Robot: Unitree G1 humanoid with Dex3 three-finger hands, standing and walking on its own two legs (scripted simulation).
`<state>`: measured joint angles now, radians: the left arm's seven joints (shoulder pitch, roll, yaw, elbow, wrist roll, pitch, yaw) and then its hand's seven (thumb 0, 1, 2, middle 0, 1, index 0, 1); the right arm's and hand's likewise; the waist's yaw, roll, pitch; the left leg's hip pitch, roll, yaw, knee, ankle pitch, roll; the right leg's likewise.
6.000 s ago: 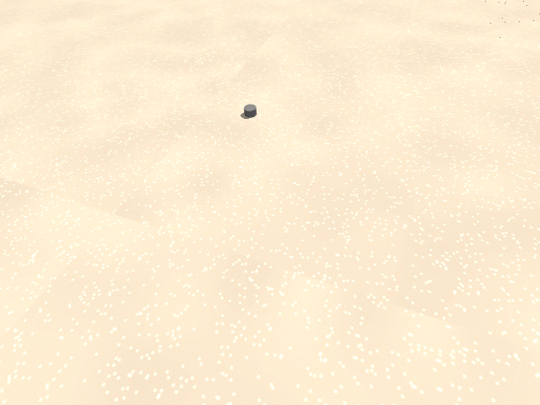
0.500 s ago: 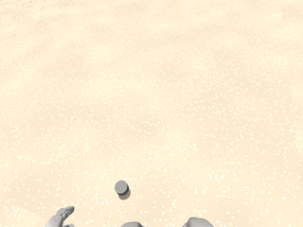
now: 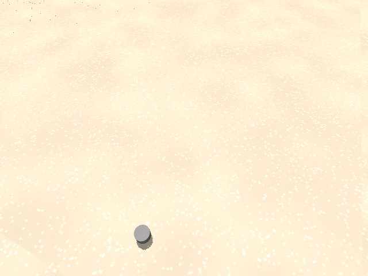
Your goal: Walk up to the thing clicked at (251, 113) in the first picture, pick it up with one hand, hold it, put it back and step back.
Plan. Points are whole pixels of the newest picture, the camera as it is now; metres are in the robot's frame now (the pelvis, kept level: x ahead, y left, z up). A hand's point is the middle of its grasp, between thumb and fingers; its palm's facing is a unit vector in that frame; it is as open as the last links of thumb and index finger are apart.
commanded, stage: walk up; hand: left
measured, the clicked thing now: (142, 234) +0.40 +0.24 -0.74
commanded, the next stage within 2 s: stand in 1.04 s
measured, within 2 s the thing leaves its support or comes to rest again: neither
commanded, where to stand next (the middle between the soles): +0.03 -0.02 m, yaw +2 degrees
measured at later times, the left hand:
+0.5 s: hand out of the picture +0.10 +0.26 -0.14, palm faces +0.02 -0.94 -0.34, open 7.4 cm
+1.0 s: hand out of the picture +0.09 +0.26 -0.14, palm faces +0.04 -0.95 -0.32, open 7.4 cm
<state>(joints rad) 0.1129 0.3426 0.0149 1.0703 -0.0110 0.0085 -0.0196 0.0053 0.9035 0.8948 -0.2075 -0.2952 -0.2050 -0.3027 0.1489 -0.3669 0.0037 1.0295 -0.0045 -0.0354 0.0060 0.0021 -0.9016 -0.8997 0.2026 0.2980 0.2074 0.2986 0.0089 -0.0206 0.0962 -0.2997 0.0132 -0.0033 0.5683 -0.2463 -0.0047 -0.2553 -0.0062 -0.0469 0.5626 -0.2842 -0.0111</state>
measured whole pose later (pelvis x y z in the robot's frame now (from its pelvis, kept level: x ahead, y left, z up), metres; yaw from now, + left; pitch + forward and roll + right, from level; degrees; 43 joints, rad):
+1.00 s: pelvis +0.01 +0.00 +0.02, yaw +2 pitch -2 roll -1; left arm 0.06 0.34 0.03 1.15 0.00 0.00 -0.02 0.00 0.90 0.89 -0.21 -0.30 -0.20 -0.30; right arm 0.08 -0.35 0.01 1.14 -0.01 -0.02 0.01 0.00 -0.90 -0.90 0.20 0.30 0.21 0.30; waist -0.01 0.01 0.06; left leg -0.20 -0.01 -0.04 0.37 -0.15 0.00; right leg -0.13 -0.02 -0.08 0.35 -0.19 0.00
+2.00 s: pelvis +0.03 -0.01 +0.02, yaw +1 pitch -2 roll +0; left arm 0.09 0.34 0.01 1.14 0.01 -0.01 -0.01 0.00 0.90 0.89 -0.21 -0.30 -0.21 -0.30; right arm 0.08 -0.35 0.02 1.14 -0.01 -0.01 0.01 0.00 -0.90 -0.90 0.20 0.30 0.21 0.30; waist 0.00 0.01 0.05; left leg -0.12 0.01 -0.02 0.31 -0.15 -0.01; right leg -0.07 -0.01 -0.07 0.30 -0.20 -0.01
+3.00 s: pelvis +0.03 -0.01 +0.02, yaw +1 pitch -2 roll +0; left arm 0.11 0.34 0.01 1.13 0.01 -0.01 -0.01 0.00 0.90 0.89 -0.21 -0.30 -0.21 -0.30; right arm 0.11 -0.36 0.02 1.13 -0.01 -0.01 0.01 0.00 -0.90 -0.90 0.20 0.30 0.21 0.30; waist 0.00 0.01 0.05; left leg -0.11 0.01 -0.01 0.31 -0.16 -0.02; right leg -0.07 0.00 -0.06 0.30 -0.20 -0.01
